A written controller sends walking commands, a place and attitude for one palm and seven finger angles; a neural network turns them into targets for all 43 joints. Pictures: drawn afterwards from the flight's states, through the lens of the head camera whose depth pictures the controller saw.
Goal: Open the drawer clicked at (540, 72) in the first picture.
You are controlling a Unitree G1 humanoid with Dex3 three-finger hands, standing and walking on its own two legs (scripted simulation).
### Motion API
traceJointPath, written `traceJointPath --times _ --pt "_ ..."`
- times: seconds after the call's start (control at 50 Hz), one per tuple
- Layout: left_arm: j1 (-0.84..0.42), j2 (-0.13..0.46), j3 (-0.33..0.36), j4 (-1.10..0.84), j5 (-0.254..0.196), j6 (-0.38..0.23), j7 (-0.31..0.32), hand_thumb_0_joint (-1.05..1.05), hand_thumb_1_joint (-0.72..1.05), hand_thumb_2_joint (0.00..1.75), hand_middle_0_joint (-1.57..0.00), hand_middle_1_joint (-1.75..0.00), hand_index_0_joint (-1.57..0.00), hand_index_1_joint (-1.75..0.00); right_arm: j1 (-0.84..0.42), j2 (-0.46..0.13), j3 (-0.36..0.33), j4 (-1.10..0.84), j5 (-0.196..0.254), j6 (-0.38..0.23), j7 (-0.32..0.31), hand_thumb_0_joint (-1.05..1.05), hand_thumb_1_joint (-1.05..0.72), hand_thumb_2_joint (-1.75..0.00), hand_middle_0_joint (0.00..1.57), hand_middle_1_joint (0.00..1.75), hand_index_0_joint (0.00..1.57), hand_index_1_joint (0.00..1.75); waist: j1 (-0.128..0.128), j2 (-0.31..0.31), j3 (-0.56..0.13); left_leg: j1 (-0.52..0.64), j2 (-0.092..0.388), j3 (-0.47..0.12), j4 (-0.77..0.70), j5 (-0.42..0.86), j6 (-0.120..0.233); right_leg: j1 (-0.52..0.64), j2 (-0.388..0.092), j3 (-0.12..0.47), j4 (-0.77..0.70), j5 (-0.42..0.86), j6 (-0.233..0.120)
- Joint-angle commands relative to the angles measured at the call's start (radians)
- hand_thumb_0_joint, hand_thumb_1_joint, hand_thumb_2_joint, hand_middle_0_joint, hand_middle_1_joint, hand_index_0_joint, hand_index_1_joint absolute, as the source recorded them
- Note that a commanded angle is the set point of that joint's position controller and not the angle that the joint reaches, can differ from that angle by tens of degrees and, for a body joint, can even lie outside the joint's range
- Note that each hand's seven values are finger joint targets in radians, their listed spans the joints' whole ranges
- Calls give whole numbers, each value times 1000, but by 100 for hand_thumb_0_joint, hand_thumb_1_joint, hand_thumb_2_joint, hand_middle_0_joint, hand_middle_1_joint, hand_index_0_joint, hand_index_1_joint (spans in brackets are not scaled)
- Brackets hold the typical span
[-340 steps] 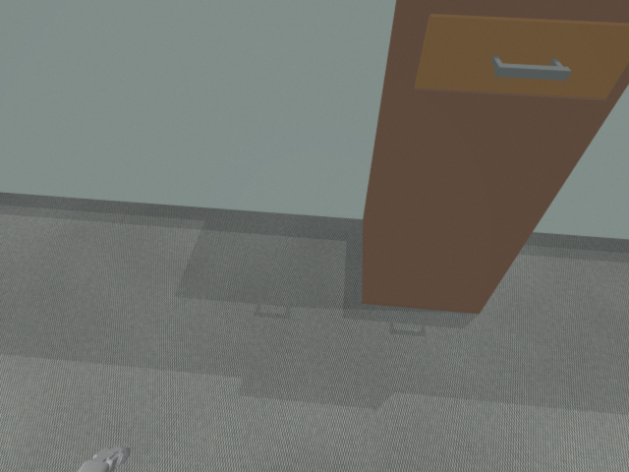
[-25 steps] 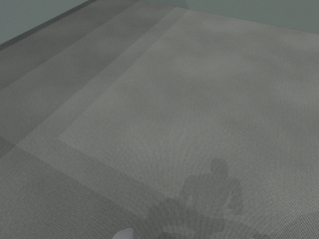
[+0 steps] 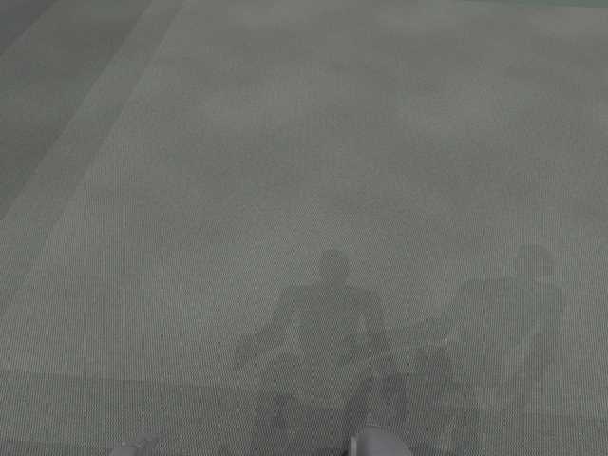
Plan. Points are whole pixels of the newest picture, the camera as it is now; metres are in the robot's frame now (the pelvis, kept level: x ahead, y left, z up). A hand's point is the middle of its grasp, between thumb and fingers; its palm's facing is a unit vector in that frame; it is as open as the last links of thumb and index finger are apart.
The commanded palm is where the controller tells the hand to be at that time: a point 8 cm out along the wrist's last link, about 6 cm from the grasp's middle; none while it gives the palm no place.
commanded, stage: turn to face it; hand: left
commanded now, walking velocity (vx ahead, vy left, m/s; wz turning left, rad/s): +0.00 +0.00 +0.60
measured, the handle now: out of the picture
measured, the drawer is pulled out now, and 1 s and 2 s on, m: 0.00 0.00 0.00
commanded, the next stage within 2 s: none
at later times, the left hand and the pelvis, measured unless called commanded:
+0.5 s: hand (178, 454) +0.14 +0.20 -0.19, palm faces +0.22 -0.96 -0.16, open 7.3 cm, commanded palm none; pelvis +0.07 +0.01 -0.02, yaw +11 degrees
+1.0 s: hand out of the picture +0.09 +0.19 -0.14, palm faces +0.45 -0.85 -0.29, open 7.4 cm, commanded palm none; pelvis +0.07 -0.05 -0.01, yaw +26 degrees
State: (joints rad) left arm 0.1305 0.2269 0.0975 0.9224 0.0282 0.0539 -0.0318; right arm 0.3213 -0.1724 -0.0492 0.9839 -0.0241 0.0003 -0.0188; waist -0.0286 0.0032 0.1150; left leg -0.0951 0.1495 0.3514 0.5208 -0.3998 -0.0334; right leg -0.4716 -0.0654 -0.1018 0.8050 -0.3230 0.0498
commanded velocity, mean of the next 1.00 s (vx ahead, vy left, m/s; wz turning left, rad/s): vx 0.00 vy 0.00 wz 0.60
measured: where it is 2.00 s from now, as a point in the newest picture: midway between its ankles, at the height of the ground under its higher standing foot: outside the picture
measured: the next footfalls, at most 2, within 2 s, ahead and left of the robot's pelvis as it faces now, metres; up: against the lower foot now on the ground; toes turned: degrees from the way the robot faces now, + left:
right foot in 0.06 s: +0.10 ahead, -0.12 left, +0.00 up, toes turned -9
left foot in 0.46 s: +0.11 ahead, +0.11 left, +0.00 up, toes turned +19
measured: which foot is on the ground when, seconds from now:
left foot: down 0.00-0.06, up 0.08-0.44, down 0.46-0.98, up 1.00-1.00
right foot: up 0.00-0.04, down 0.06-0.48, up 0.50-0.96, down 0.98-1.00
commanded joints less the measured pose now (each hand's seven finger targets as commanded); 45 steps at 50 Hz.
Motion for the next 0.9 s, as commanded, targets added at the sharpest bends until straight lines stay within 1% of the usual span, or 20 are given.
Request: traceJointPath --times 0.0,0.02,0.04,0.06,0.08,0.1,0.14,0.18,0.34,0.4,0.42,0.44,0.46,0.48,0.5,0.58,0.62,0.7,0.78,0.88 --pt "96 52 -3 -54 3 -57 12 0 90 90 -20 -30 -20 -30 38 -193 -53 -42 6 -18 3 0 -90 -90 20 30 20 30 58 121 -184 9 190 -76 172 857 51 279 60 -41 -316 174 -45" --pt "203 149 14 -19 14 -77 29 0 90 90 -20 -30 -20 -30 70 -140 -38 -48 19 -16 12 0 -90 -90 20 30 20 30 101 -108 -293 -250 119 -58 399 516 0 598 -124 159 -339 524 -102" --pt "295 241 30 20 -3 -86 42 0 90 90 -20 -30 -20 -30 37 -74 -14 -78 25 -13 7 0 -90 -90 20 30 20 30 125 -291 -404 -431 -34 -133 653 -238 -43 710 -382 429 -308 1037 -232" --pt "273 216 16 26 -17 -81 53 0 90 90 -20 -30 -20 -30 6 -84 -9 -81 32 1 -10 0 -90 -90 20 30 20 30 116 -194 -420 -400 -19 -301 693 -269 -21 653 -381 328 -315 1073 -286" --pt "197 161 6 16 -13 -81 63 0 90 90 -20 -30 -20 -30 7 -66 -2 -66 29 8 -9 0 -90 -90 20 30 20 30 86 -167 -359 -398 -8 -329 695 -195 -15 579 -336 259 -342 956 -267" --pt "135 145 -7 7 -11 -80 66 0 90 90 -20 -30 -20 -30 -4 -57 2 -43 23 10 -6 0 -90 -90 20 30 20 30 75 -157 -286 -404 -7 -333 696 -159 -17 497 -309 244 -361 844 -256" --pt "28 92 -35 -8 -10 -82 67 0 90 90 -20 -30 -20 -30 29 -60 2 -4 15 23 -5 0 -90 -90 20 30 20 30 17 -122 -180 -342 -6 -336 609 -90 -21 323 -267 114 -410 734 -208" --pt "-24 93 -35 -12 -5 -78 66 0 90 90 -20 -30 -20 -30 68 -48 2 18 14 37 0 0 -90 -90 20 30 20 30 -14 -128 -130 -316 -24 -313 547 -46 -28 256 -246 28 -439 646 -184" --pt "14 110 -9 -14 -2 -61 71 0 90 90 -20 -30 -20 -30 -47 -57 -16 -43 9 34 24 0 -90 -90 20 30 20 30 29 -169 -91 -345 -39 -239 342 -14 -30 294 -292 -23 -406 498 -186" --pt "9 114 1 -20 -6 -53 71 0 90 90 -20 -30 -20 -30 -10 -64 -26 -54 5 28 29 0 -90 -90 20 30 20 30 2 -120 -124 -249 -61 -208 161 122 -18 288 -278 -70 -300 413 -135" --pt "14 100 4 -27 -11 -49 69 0 90 90 -20 -30 -20 -30 32 -87 -34 -48 1 22 30 0 -90 -90 20 30 20 30 -20 -50 -158 -159 -62 -224 56 230 -5 251 -257 -90 -197 352 -101" --pt "33 66 3 -46 -19 -41 64 0 90 90 -20 -30 -20 -30 83 -160 -52 -50 -4 13 29 0 -90 -90 20 30 20 30 -40 168 -185 -65 59 -443 -58 468 65 114 -163 -119 -10 123 -35" --pt "11 8 -12 -89 -27 -37 61 0 90 90 -20 -30 -20 -30 116 -250 -71 -59 -7 7 21 0 -90 -90 20 30 20 30 -57 411 -174 -20 289 -753 -173 790 210 -79 -34 -100 227 -367 34" --pt "-44 38 -17 -114 -13 -31 63 0 90 90 -20 -30 -20 -30 134 -265 -71 -52 -5 12 16 0 -90 -90 20 30 20 30 -69 264 -193 -46 324 -752 -179 690 260 -65 -38 21 361 -362 14" --pt "-54 21 -11 -103 -8 -29 61 0 90 90 -20 -30 -20 -30 92 -236 -69 -55 -7 7 4 0 -90 -90 20 30 20 30 -52 229 -184 -45 270 -743 -196 605 244 -133 -53 65 413 -280 14" --pt "3 48 2 -59 -9 -34 43 0 90 90 -20 -30 -20 -30 -63 -196 -50 -112 1 -7 -3 0 -90 -90 20 30 20 30 5 114 -215 -36 122 -547 -164 573 173 -118 -44 91 420 -67 34" --pt "20 57 2 -53 -11 -29 45 0 90 90 -20 -30 -20 -30 -55 -206 -54 -116 2 -9 -2 0 -90 -90 20 30 20 30 2 85 -239 -2 107 -546 -167 578 176 -103 -37 97 375 -53 43" --pt "-3 63 -3 -67 -15 -24 50 0 90 90 -20 -30 -20 -30 -40 -226 -61 -109 1 0 4 0 -90 -90 20 30 20 30 -14 90 -223 5 111 -594 -179 529 202 -78 -25 99 251 -86 53" --pt "-32 68 -8 -91 -16 -24 52 0 90 90 -20 -30 -20 -30 -42 -246 -71 -110 -2 13 11 0 -90 -90 20 30 20 30 -28 149 -194 -26 96 -655 -177 477 210 -31 0 96 113 -134 50" --pt "39 74 -12 -91 -24 -29 57 0 90 90 -20 -30 -20 -30 -113 -261 -81 -137 -3 29 19 0 -90 -90 20 30 20 30 5 187 -187 -161 52 -707 -155 408 187 155 47 83 -107 -99 26"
